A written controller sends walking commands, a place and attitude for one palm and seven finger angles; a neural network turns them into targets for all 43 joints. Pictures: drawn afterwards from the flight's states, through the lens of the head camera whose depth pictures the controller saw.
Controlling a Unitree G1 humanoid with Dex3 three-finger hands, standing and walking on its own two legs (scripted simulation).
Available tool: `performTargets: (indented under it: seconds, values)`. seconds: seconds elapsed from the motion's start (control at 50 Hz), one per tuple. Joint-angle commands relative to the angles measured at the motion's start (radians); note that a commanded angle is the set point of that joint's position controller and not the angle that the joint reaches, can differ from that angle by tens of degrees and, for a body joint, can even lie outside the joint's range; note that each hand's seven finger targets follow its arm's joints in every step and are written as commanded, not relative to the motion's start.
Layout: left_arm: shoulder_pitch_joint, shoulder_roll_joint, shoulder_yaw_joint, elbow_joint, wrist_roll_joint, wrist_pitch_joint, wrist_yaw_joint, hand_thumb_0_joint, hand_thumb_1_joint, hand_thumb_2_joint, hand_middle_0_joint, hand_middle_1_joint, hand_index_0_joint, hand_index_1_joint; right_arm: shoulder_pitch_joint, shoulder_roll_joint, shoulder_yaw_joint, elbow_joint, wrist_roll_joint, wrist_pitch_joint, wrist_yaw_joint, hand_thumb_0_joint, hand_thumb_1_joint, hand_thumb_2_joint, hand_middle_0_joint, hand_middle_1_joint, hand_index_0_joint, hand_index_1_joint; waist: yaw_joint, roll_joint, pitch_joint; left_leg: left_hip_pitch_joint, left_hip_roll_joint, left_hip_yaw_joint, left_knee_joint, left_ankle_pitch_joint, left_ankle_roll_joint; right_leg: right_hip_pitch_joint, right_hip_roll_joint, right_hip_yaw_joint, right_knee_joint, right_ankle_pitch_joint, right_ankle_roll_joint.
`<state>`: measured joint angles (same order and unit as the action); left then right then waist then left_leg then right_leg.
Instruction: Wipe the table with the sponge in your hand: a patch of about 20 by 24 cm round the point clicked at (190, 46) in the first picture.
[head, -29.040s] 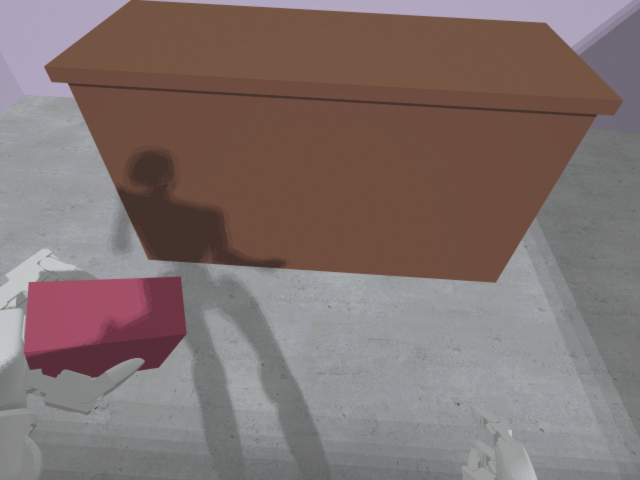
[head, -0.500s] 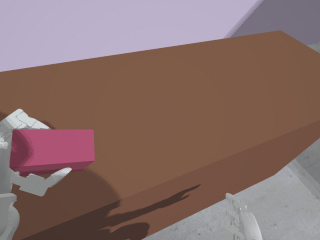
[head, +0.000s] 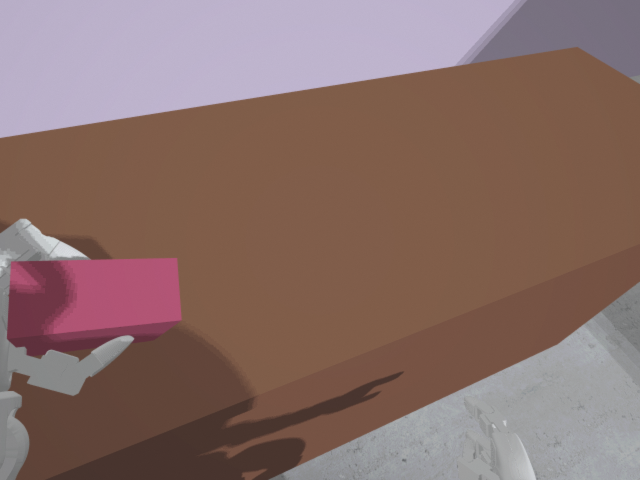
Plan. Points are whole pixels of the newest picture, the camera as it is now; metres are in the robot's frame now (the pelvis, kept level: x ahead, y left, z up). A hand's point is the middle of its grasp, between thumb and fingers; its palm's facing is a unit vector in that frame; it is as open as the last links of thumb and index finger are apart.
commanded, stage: look again from close up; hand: left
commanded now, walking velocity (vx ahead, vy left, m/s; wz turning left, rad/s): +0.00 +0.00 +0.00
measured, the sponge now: (120, 307) +0.23 +0.22 +0.14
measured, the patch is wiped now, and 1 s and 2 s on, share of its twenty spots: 0.00 0.00 0.00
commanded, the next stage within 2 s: shuffle to correct the standing spot in 0.16 s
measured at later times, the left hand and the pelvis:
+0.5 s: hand (87, 315) +0.22 +0.23 +0.16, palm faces +0.42 -0.84 -0.33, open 9.8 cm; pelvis -0.01 -0.02 +0.00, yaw +0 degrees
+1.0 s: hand (171, 322) +0.21 +0.16 +0.16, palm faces +0.38 -0.85 -0.36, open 9.8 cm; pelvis -0.01 -0.08 +0.00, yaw -1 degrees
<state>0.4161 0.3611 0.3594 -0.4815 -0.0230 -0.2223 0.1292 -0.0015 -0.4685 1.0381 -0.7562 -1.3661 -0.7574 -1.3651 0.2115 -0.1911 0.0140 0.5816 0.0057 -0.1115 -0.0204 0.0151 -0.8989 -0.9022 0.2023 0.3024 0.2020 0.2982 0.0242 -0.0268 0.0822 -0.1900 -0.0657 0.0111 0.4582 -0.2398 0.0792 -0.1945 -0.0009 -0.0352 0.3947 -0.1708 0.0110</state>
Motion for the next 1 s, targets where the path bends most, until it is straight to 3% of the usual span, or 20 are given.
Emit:
performTargets:
  seconds: [0.0, 0.04, 0.06, 0.14, 0.16, 0.24, 0.26, 0.32, 0.34, 0.36, 0.44, 0.46, 0.54, 0.56, 0.68, 0.8, 0.84, 0.92, 0.94, 0.98]
  values:
    - [-0.059, 0.139, 0.073, -0.202, -0.009, -0.048, 0.006, 0.0, 0.1, 1.3, -1.2, -1.6, -1.2, -1.6, -0.083, -0.138, -0.059, -0.156, 0.008, -0.055, -0.016, 0.0, -0.9, -0.9, 0.2, 0.3, 0.2, 0.3, -0.005, 0.074, -0.169, -0.058, 0.15, -0.122, -0.112, 0.146, -0.088, 0.149, -0.066, 0.071, -0.009, 0.139, -0.039]
    - [-0.052, 0.151, 0.088, -0.211, -0.006, -0.045, 0.013, 0.0, 0.1, 1.3, -1.2, -1.6, -1.2, -1.6, -0.102, -0.135, -0.055, -0.152, 0.01, -0.058, -0.018, 0.0, -0.9, -0.9, 0.2, 0.3, 0.2, 0.3, -0.004, 0.086, -0.18, -0.036, 0.143, -0.116, -0.108, 0.152, -0.087, 0.133, -0.064, 0.082, -0.012, 0.139, -0.04]
    - [-0.043, 0.118, 0.058, -0.174, -0.012, -0.043, 0.01, 0.0, 0.1, 1.3, -1.2, -1.6, -1.2, -1.6, -0.086, -0.135, -0.049, -0.149, 0.005, -0.05, -0.019, 0.0, -0.9, -0.9, 0.2, 0.3, 0.2, 0.3, -0.004, 0.08, -0.168, -0.053, 0.145, -0.12, -0.116, 0.133, -0.081, 0.132, -0.067, 0.067, -0.021, 0.116, -0.037]
    - [-0.044, 0.15, 0.086, -0.194, -0.009, -0.035, 0.017, 0.0, 0.1, 1.3, -1.2, -1.6, -1.2, -1.6, -0.103, -0.136, -0.055, -0.151, 0.011, -0.052, -0.021, 0.0, -0.9, -0.9, 0.2, 0.3, 0.2, 0.3, -0.005, 0.063, -0.166, -0.043, 0.141, -0.119, -0.107, 0.129, -0.074, 0.124, -0.071, 0.094, -0.032, 0.125, -0.042]
    - [-0.037, 0.113, 0.051, -0.169, -0.013, -0.036, 0.012, 0.0, 0.1, 1.3, -1.2, -1.6, -1.2, -1.6, -0.091, -0.135, -0.05, -0.149, 0.006, -0.046, -0.023, 0.0, -0.9, -0.9, 0.2, 0.3, 0.2, 0.3, -0.006, 0.067, -0.157, -0.053, 0.144, -0.122, -0.114, 0.106, -0.069, 0.117, -0.074, 0.083, -0.039, 0.099, -0.041]
    - [-0.054, 0.147, 0.079, -0.194, -0.009, -0.029, 0.019, 0.0, 0.1, 1.3, -1.2, -1.6, -1.2, -1.6, -0.105, -0.136, -0.055, -0.151, 0.012, -0.048, -0.025, 0.0, -0.9, -0.9, 0.2, 0.3, 0.2, 0.3, -0.006, 0.08, -0.153, -0.053, 0.144, -0.121, -0.118, 0.076, -0.063, 0.11, -0.072, 0.103, -0.048, 0.083, -0.042]
    - [-0.046, 0.117, 0.054, -0.165, -0.014, -0.029, 0.015, 0.0, 0.1, 1.3, -1.2, -1.6, -1.2, -1.6, -0.092, -0.131, -0.048, -0.149, 0.006, -0.042, -0.026, 0.0, -0.9, -0.9, 0.2, 0.3, 0.2, 0.3, -0.006, 0.057, -0.15, -0.053, 0.15, -0.13, -0.131, 0.072, -0.064, 0.106, -0.068, 0.086, -0.051, 0.068, -0.041]
    - [-0.079, 0.14, 0.071, -0.178, -0.017, -0.023, 0.016, 0.0, 0.1, 1.3, -1.2, -1.6, -1.2, -1.6, -0.094, -0.132, -0.055, -0.157, 0.008, -0.039, -0.028, 0.0, -0.9, -0.9, 0.2, 0.3, 0.2, 0.3, -0.005, 0.053, -0.144, -0.066, 0.171, -0.14, -0.148, 0.091, -0.072, 0.124, -0.057, 0.077, -0.039, 0.084, -0.034]
    - [-0.07, 0.151, 0.083, -0.186, -0.017, -0.018, 0.017, 0.0, 0.1, 1.3, -1.2, -1.6, -1.2, -1.6, -0.114, -0.128, -0.052, -0.157, 0.013, -0.039, -0.026, 0.0, -0.9, -0.9, 0.2, 0.3, 0.2, 0.3, -0.008, 0.072, -0.149, -0.041, 0.172, -0.126, -0.151, 0.091, -0.073, 0.103, -0.046, 0.078, -0.037, 0.079, -0.03]
    - [-0.073, 0.117, 0.052, -0.162, -0.024, -0.016, 0.011, 0.0, 0.1, 1.3, -1.2, -1.6, -1.2, -1.6, -0.099, -0.127, -0.048, -0.157, 0.009, -0.031, -0.025, 0.0, -0.9, -0.9, 0.2, 0.3, 0.2, 0.3, -0.01, 0.077, -0.137, -0.064, 0.179, -0.141, -0.169, 0.076, -0.074, 0.107, -0.042, 0.06, -0.034, 0.058, -0.027]
    - [-0.095, 0.15, 0.076, -0.216, -0.021, -0.011, 0.011, 0.0, 0.1, 1.3, -1.2, -1.6, -1.2, -1.6, -0.116, -0.125, -0.056, -0.168, 0.017, -0.031, -0.016, 0.0, -0.9, -0.9, 0.2, 0.3, 0.2, 0.3, -0.009, 0.123, -0.152, -0.053, 0.198, -0.135, -0.166, 0.099, -0.078, 0.111, -0.029, 0.058, -0.004, 0.069, -0.026]
    - [-0.094, 0.121, 0.05, -0.207, -0.026, -0.012, 0.006, 0.0, 0.1, 1.3, -1.2, -1.6, -1.2, -1.6, -0.099, -0.125, -0.053, -0.167, 0.012, -0.025, -0.015, 0.0, -0.9, -0.9, 0.2, 0.3, 0.2, 0.3, -0.011, 0.131, -0.154, -0.065, 0.203, -0.148, -0.171, 0.099, -0.078, 0.116, -0.027, 0.043, -0.002, 0.057, -0.025]
    - [-0.047, 0.156, 0.09, -0.223, -0.031, -0.005, 0.007, 0.0, 0.1, 1.3, -1.2, -1.6, -1.2, -1.6, -0.109, -0.121, -0.059, -0.176, 0.017, -0.026, -0.007, 0.0, -0.9, -0.9, 0.2, 0.3, 0.2, 0.3, -0.007, 0.105, -0.17, -0.034, 0.217, -0.14, -0.138, 0.164, -0.079, 0.101, -0.026, 0.044, 0.003, 0.081, -0.024]
    - [-0.047, 0.125, 0.06, -0.213, -0.036, -0.004, 0.001, 0.0, 0.1, 1.3, -1.2, -1.6, -1.2, -1.6, -0.098, -0.12, -0.056, -0.176, 0.013, -0.019, -0.006, 0.0, -0.9, -0.9, 0.2, 0.3, 0.2, 0.3, -0.011, 0.111, -0.168, -0.056, 0.219, -0.144, -0.14, 0.138, -0.075, 0.106, -0.028, 0.039, 0.002, 0.067, -0.024]
    - [-0.043, 0.162, 0.098, -0.243, -0.045, -0.001, 0.0, 0.0, 0.1, 1.3, -1.2, -1.6, -1.2, -1.6, -0.094, -0.128, -0.067, -0.18, 0.012, -0.021, -0.007, 0.0, -0.9, -0.9, 0.2, 0.3, 0.2, 0.3, -0.011, 0.101, -0.18, -0.059, 0.223, -0.138, -0.092, 0.14, -0.06, 0.1, -0.039, 0.068, -0.006, 0.104, -0.033]
    - [-0.041, 0.161, 0.094, -0.238, -0.056, 0.012, -0.002, 0.0, 0.1, 1.3, -1.2, -1.6, -1.2, -1.6, -0.096, -0.131, -0.071, -0.176, 0.012, -0.022, -0.013, 0.0, -0.9, -0.9, 0.2, 0.3, 0.2, 0.3, -0.015, 0.061, -0.162, -0.067, 0.202, -0.113, -0.051, 0.022, -0.048, 0.046, -0.06, 0.124, -0.041, 0.058, -0.046]
    - [-0.017, 0.162, 0.1, -0.239, -0.06, 0.019, 0.002, 0.0, 0.1, 1.3, -1.2, -1.6, -1.2, -1.6, -0.11, -0.127, -0.067, -0.174, 0.019, -0.023, -0.014, 0.0, -0.9, -0.9, 0.2, 0.3, 0.2, 0.3, -0.016, 0.079, -0.165, -0.038, 0.19, -0.09, -0.034, 0.001, -0.047, 0.008, -0.064, 0.144, -0.063, 0.037, -0.047]
    - [-0.033, 0.169, 0.099, -0.243, -0.065, 0.024, 0.004, 0.0, 0.1, 1.3, -1.2, -1.6, -1.2, -1.6, -0.085, -0.132, -0.076, -0.175, 0.017, -0.019, -0.016, 0.0, -0.9, -0.9, 0.2, 0.3, 0.2, 0.3, -0.019, 0.011, -0.167, -0.035, 0.159, -0.059, 0.033, -0.042, -0.048, -0.027, -0.104, 0.189, -0.109, -0.048, -0.051]
    - [-0.008, 0.176, 0.111, -0.25, -0.068, 0.028, 0.011, 0.0, 0.1, 1.3, -1.2, -1.6, -1.2, -1.6, -0.101, -0.127, -0.071, -0.169, 0.021, -0.019, -0.017, 0.0, -0.9, -0.9, 0.2, 0.3, 0.2, 0.3, -0.021, 0.035, -0.17, -0.006, 0.154, -0.057, 0.035, -0.023, -0.047, -0.05, -0.102, 0.192, -0.116, -0.038, -0.057]
    - [-0.011, 0.177, 0.11, -0.25, -0.07, 0.03, 0.011, 0.0, 0.1, 1.3, -1.2, -1.6, -1.2, -1.6, -0.089, -0.132, -0.074, -0.171, 0.016, -0.014, -0.019, 0.0, -0.9, -0.9, 0.2, 0.3, 0.2, 0.3, -0.021, 0.012, -0.172, -0.032, 0.153, -0.052, 0.049, -0.024, -0.047, -0.03, -0.113, 0.189, -0.117, -0.042, -0.042]
